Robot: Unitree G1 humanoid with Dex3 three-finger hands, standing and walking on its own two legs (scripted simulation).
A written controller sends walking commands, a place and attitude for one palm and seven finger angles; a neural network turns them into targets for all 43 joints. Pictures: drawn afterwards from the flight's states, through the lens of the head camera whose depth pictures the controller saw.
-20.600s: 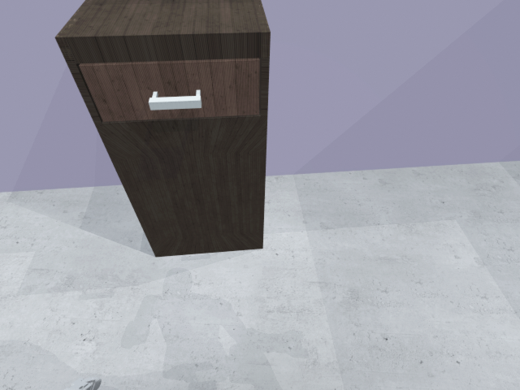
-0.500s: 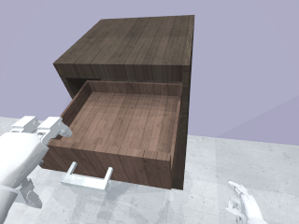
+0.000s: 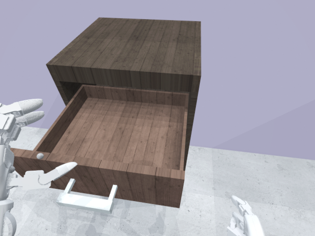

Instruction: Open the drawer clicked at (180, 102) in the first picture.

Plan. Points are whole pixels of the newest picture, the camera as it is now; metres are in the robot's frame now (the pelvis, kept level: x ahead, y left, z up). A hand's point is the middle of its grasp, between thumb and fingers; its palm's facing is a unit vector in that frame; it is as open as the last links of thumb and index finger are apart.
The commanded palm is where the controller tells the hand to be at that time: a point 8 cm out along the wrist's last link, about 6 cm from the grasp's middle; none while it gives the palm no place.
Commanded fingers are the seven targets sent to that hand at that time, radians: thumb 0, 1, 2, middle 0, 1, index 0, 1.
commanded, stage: draw the hand back to the body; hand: left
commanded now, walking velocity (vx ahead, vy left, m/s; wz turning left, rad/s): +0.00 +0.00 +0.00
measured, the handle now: (89, 194) +0.20 +0.19 +0.03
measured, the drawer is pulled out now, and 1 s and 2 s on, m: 0.29 0.29 0.29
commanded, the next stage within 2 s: step back with the hand held close in 0.56 s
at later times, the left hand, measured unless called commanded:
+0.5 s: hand (37, 153) +0.19 +0.23 +0.21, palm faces +0.46 -0.80 -0.39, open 7.8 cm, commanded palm +0.14 +0.28 +0.22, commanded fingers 0.00 0.90 0.90 -0.20 -0.30 -0.20 -0.30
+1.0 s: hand (45, 159) +0.19 +0.22 +0.20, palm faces +0.31 -0.77 -0.55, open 7.4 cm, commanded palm +0.11 +0.27 +0.22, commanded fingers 0.00 0.90 0.90 -0.20 -0.30 -0.20 -0.30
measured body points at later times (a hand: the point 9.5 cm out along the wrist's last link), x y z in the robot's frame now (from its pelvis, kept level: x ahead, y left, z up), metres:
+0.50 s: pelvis +0.01 -0.01 +0.00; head +0.00 -0.03 +0.45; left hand +0.16 +0.27 +0.23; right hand +0.21 -0.22 -0.08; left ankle -0.04 +0.10 -0.74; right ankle +0.01 -0.12 -0.74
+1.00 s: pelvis -0.02 +0.00 +0.00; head +0.01 -0.01 +0.45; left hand +0.17 +0.26 +0.23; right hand +0.15 -0.26 -0.09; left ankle -0.04 +0.10 -0.74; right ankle +0.01 -0.12 -0.74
